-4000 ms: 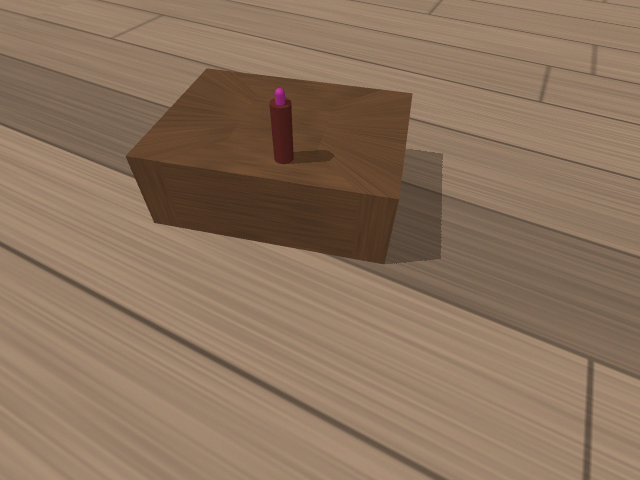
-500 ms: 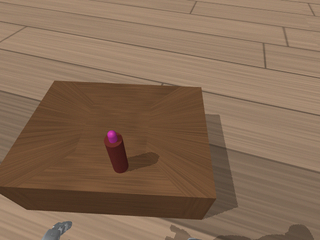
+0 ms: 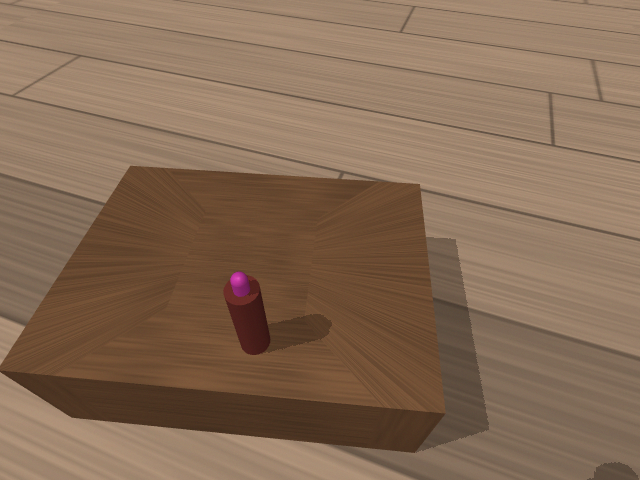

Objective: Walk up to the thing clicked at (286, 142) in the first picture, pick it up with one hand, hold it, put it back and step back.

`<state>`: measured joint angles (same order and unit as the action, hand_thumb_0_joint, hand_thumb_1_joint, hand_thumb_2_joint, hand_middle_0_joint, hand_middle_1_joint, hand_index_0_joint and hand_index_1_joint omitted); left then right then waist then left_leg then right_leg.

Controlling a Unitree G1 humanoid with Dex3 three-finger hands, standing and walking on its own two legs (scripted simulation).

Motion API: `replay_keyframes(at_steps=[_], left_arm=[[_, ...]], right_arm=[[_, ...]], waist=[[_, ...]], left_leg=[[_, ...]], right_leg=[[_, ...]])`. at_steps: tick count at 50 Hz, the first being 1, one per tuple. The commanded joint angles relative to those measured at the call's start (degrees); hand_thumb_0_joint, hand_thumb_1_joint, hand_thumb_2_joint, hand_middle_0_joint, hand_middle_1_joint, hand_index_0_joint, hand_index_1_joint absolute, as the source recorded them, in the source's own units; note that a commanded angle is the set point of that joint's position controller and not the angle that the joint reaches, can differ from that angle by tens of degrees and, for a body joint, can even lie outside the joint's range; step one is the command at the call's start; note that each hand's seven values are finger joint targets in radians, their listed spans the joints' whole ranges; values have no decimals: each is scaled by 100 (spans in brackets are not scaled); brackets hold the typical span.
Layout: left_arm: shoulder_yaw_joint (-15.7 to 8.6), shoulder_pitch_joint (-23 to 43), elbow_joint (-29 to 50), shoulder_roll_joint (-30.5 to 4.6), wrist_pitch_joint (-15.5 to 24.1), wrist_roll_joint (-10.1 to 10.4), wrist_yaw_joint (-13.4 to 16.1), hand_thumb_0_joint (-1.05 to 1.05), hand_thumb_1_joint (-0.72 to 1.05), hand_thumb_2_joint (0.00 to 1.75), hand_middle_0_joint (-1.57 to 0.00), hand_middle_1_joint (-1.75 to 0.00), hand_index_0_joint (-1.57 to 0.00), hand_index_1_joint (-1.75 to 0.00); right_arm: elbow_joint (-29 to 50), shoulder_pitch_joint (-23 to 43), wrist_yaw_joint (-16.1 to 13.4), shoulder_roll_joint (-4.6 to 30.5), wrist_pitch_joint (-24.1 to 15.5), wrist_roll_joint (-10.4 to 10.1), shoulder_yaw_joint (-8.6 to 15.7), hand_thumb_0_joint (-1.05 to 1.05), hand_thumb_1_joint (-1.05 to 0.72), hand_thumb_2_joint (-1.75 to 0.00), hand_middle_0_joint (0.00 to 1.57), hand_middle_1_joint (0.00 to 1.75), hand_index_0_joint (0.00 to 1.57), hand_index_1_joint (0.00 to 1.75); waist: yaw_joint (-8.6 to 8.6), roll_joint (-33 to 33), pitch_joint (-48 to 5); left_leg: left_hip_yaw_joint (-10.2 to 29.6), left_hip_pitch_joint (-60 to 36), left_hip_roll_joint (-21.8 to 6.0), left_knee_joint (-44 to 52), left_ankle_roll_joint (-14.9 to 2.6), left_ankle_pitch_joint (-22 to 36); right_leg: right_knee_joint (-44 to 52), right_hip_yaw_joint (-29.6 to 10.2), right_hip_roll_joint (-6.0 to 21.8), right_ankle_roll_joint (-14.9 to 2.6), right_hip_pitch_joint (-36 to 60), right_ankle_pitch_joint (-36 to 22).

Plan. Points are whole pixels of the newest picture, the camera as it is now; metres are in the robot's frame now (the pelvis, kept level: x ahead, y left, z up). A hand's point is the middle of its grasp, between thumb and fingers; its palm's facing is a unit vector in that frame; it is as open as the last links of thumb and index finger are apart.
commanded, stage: walk up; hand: left
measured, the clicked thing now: (247, 312) +0.49 +0.19 -0.27
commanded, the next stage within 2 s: stand in 0.58 s
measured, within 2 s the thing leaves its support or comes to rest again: neither
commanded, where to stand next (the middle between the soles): +0.04 -0.01 m, yaw -1 degrees
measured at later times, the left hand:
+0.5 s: hand out of the picture +0.10 +0.25 -0.15, palm faces +0.02 -0.95 -0.31, open 7.4 cm
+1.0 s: hand out of the picture +0.11 +0.25 -0.14, palm faces +0.00 -0.94 -0.34, open 7.4 cm
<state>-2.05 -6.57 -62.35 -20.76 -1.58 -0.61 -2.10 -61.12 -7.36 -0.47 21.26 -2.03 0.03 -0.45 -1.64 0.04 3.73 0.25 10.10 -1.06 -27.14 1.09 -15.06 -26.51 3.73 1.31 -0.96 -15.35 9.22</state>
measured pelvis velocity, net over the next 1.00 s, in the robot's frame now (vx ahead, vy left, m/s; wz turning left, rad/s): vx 0.03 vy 0.00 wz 0.01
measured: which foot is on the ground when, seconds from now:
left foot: down 0.00-1.00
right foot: down 0.00-1.00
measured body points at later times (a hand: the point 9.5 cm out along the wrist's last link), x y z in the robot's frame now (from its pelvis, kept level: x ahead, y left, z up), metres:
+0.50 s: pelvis +0.01 -0.01 +0.00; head +0.02 +0.00 +0.45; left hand +0.09 +0.30 -0.13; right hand +0.09 -0.32 -0.12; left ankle +0.00 +0.13 -0.74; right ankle +0.06 -0.11 -0.74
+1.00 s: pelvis +0.03 +0.00 +0.01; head +0.03 -0.01 +0.46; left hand +0.11 +0.30 -0.12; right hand +0.10 -0.29 -0.13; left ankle +0.00 +0.13 -0.74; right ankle +0.06 -0.11 -0.74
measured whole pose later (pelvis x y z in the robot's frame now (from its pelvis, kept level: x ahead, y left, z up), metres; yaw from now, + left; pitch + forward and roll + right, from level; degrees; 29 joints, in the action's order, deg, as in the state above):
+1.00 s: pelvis +0.03 +0.00 +0.01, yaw +1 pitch -2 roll +0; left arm -0.5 -4.5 -65.7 -19.7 0.9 -0.5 -0.8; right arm -65.0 -7.0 0.5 19.6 -0.9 0.6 -0.6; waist -0.1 -0.8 2.1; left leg 0.7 3.8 -0.9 -18.3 1.3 -12.6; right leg -20.1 4.3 1.3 -0.5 -9.9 8.3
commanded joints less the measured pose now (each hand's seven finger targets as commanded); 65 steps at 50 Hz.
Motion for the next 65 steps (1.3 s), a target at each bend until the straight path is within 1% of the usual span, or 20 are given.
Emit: replay_keyframes(at_steps=[1,4,7,11,15,21,28,29,30,32,34,39,40,41,43,46,53,55,60,65], left_arm=[[-250,394,393,-1199,140,14,84,0,90,90,-20,-30,-20,-30],[-250,436,372,-1137,124,31,80,0,90,90,-20,-30,-20,-30],[-265,453,341,-1119,131,17,81,0,90,90,-20,-30,-20,-30],[-278,570,339,-1148,125,6,78,0,90,90,-20,-30,-20,-30],[-280,526,328,-1107,134,-10,78,0,90,90,-20,-30,-20,-30],[-309,608,369,-1125,132,-9,86,0,90,90,-20,-30,-20,-30],[-349,614,387,-1142,120,-15,89,0,90,90,-20,-30,-20,-30],[-172,571,243,-998,206,37,95,0,90,90,-20,-30,-20,-30],[-185,645,257,-1056,255,19,110,0,90,90,-20,-30,-20,-30],[-177,640,198,-1115,294,6,127,0,90,90,-20,-30,-20,-30],[-151,614,137,-1129,326,21,151,0,90,90,-20,-30,-20,-30],[-98,527,49,-1086,354,31,178,0,90,90,-20,-30,-20,-30],[-98,539,43,-1096,370,39,177,0,90,90,-20,-30,-20,-30],[-74,488,24,-1069,365,42,182,0,90,90,-20,-30,-20,-30],[-63,482,6,-1056,373,48,187,0,90,90,-20,-30,-20,-30],[-55,486,-1,-1081,372,37,201,0,90,90,-20,-30,-20,-30],[-30,473,-23,-1070,390,38,226,0,90,90,-20,-30,-20,-30],[-46,503,-20,-1114,378,41,231,0,90,90,-20,-30,-20,-30],[-46,465,-28,-1109,368,41,233,0,90,90,-20,-30,-20,-30],[-34,491,-38,-1103,356,23,249,0,90,90,-20,-30,-20,-30]], right_arm=[[245,125,-113,1370,-87,26,324,0,-90,-90,20,30,20,30],[208,221,-108,1329,-95,48,304,0,-90,-90,20,30,20,30],[191,253,-107,1325,-108,55,299,0,-90,-90,20,30,20,30],[163,281,-104,1263,-100,64,292,0,-90,-90,20,30,20,30],[172,339,-103,1268,-104,69,303,0,-90,-90,20,30,20,30],[156,279,-101,1221,-77,75,297,0,-90,-90,20,30,20,30],[127,176,-107,1247,-64,77,311,0,-90,-90,20,30,20,30],[56,282,-44,1084,-11,92,251,0,-90,-90,20,30,20,30],[83,305,-22,1051,12,101,244,0,-90,-90,20,30,20,30],[52,280,2,1072,31,89,241,0,-90,-90,20,30,20,30],[13,268,6,1092,25,79,235,0,-90,-90,20,30,20,30],[-47,251,20,1140,16,79,252,0,-90,-90,20,30,20,30],[-55,198,11,1162,6,79,254,0,-90,-90,20,30,20,30],[-62,254,22,1110,4,79,233,0,-90,-90,20,30,20,30],[-87,220,6,1148,0,78,247,0,-90,-90,20,30,20,30],[-85,262,9,1105,10,62,232,0,-90,-90,20,30,20,30],[-89,285,1,1102,22,72,241,0,-90,-90,20,30,20,30],[-87,279,-6,1075,27,73,228,0,-90,-90,20,30,20,30],[-90,333,-17,1109,12,69,225,0,-90,-90,20,30,20,30],[-78,360,-20,1102,37,61,221,0,-90,-90,20,30,20,30]], waist=[[99,148,-613],[61,37,-502],[60,-30,-586],[80,-9,-481],[64,-52,-623],[98,11,-526],[113,90,-589],[140,-217,-768],[166,-151,-702],[162,-57,-560],[172,-65,-587],[132,67,-442],[160,72,-541],[117,48,-474],[156,6,-566],[123,-12,-508],[149,1,-609],[159,-19,-606],[131,-94,-664],[145,-79,-523]], left_leg=[[547,205,-654,610,-385,724],[591,308,-665,819,-358,577],[622,332,-713,846,-357,745],[564,371,-631,921,-303,609],[561,280,-663,908,-331,692],[480,217,-543,844,-301,576],[443,137,-508,739,-294,709],[496,10,-550,945,-215,209],[524,53,-553,972,-214,262],[530,88,-540,1020,-204,185],[555,-33,-601,1086,-201,492],[551,-2,-619,1209,-189,691],[547,-69,-638,1196,-187,772],[555,-111,-636,1248,-177,849],[535,-180,-666,1202,-177,943],[541,-109,-650,1283,-159,904],[487,-296,-667,1245,-142,1287],[471,-295,-672,1260,-135,1234],[469,-434,-708,1277,-114,1563],[460,-402,-698,1310,-124,1289]], right_leg=[[562,-833,673,-196,663,-202],[603,-822,654,-161,685,-1],[587,-755,636,-143,892,-243],[693,-800,667,-124,859,-84],[673,-748,665,-119,990,-306],[849,-834,695,-128,800,150],[868,-831,696,-160,742,229],[1126,-987,786,-144,831,636],[1131,-980,773,-119,888,540],[1165,-955,746,-73,822,705],[1063,-880,736,-64,887,135],[1022,-750,664,-24,987,-74],[989,-783,690,-31,1053,-317],[970,-716,651,-18,980,-308],[933,-741,696,-31,1084,-620],[939,-691,680,-2,1139,-602],[919,-655,700,7,1216,-1095],[908,-672,722,-5,1228,-1075],[870,-656,720,-18,1244,-1326],[965,-642,694,8,1138,-1058]])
